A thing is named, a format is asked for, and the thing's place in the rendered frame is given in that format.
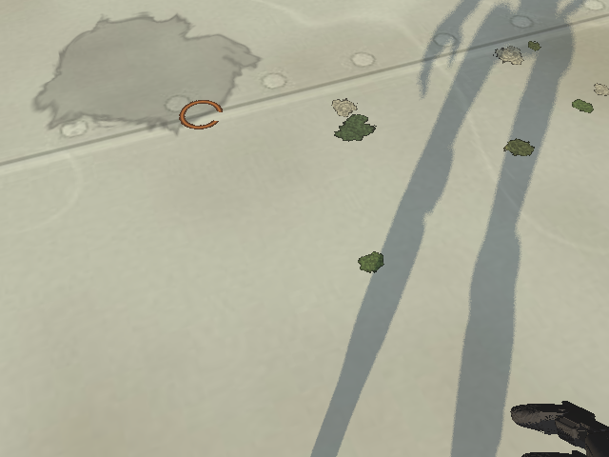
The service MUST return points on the right robot hand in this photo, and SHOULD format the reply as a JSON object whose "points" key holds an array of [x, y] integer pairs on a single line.
{"points": [[573, 424]]}

